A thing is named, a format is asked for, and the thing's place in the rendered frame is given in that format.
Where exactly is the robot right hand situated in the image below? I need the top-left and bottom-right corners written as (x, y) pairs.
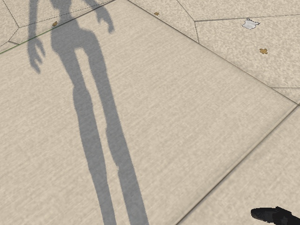
top-left (250, 206), bottom-right (300, 225)

